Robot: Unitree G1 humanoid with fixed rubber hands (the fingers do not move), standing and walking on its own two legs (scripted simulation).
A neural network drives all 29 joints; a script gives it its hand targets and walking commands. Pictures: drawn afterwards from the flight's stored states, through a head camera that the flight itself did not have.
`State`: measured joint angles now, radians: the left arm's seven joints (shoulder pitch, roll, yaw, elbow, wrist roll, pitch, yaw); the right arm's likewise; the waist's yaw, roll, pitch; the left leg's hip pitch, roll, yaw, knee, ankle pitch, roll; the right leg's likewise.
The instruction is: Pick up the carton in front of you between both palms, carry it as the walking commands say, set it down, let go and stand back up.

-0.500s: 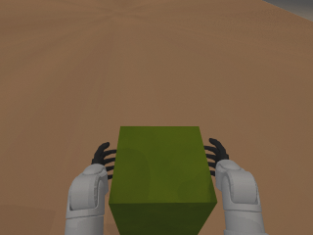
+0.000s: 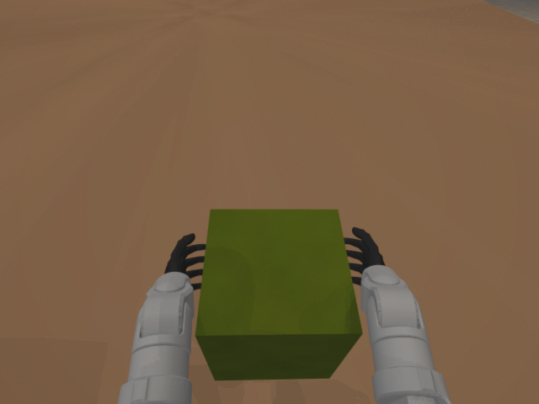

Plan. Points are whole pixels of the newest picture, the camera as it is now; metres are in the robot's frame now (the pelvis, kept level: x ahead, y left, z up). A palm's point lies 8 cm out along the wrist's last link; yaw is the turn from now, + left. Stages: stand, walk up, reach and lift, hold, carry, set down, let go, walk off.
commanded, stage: carry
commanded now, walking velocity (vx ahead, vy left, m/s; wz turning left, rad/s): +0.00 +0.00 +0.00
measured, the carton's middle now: (273, 299) +0.31 +0.00 -0.05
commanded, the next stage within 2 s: hold in 0.20 s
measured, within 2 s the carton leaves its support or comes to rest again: neither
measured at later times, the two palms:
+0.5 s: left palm (157, 303) +0.26 +0.17 +0.05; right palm (359, 279) +0.29 -0.13 +0.04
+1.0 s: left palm (173, 294) +0.28 +0.15 +0.04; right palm (363, 264) +0.32 -0.14 +0.04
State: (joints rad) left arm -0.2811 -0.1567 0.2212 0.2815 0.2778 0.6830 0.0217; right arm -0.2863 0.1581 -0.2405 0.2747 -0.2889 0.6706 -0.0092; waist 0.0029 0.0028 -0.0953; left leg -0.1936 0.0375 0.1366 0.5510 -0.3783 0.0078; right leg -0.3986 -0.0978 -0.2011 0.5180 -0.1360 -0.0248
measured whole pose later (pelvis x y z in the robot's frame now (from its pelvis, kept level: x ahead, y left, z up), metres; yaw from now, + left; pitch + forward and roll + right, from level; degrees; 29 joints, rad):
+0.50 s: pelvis -0.01 -0.01 +0.01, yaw +5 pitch -6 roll +0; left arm -0.25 -0.15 0.21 0.26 0.25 0.66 0.01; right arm -0.24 0.15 -0.18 0.19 -0.28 0.70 -0.03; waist 0.00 0.05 0.07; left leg -0.03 -0.01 -0.01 0.43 -0.29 0.01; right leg -0.18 -0.03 -0.04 0.37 -0.07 0.01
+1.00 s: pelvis -0.02 -0.04 +0.00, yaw +9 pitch -6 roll +0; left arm -0.46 -0.19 0.45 0.52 0.41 0.54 -0.05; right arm -0.46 0.22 -0.42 0.41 -0.38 0.61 -0.01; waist -0.02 0.07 0.08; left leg -0.11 -0.01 -0.13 0.53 -0.33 0.01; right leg -0.24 0.04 0.00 0.46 -0.13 -0.03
